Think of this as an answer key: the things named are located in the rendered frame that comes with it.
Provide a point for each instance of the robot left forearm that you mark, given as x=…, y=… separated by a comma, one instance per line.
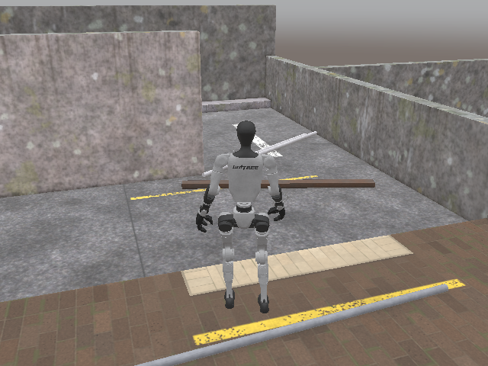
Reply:
x=206, y=203

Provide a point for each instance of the left robot hand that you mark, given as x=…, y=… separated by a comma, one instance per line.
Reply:
x=200, y=220

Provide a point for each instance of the left robot upper arm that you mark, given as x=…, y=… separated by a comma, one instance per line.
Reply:
x=216, y=175

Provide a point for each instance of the left robot foot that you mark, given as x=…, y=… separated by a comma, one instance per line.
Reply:
x=229, y=301

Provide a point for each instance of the robot right forearm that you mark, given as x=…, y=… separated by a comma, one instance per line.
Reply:
x=278, y=200

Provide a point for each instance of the right robot hand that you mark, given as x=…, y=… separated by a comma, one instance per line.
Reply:
x=274, y=210

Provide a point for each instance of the humanoid robot torso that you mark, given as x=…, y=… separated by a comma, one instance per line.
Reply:
x=245, y=178

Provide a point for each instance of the right robot upper arm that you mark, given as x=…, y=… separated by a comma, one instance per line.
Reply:
x=272, y=173

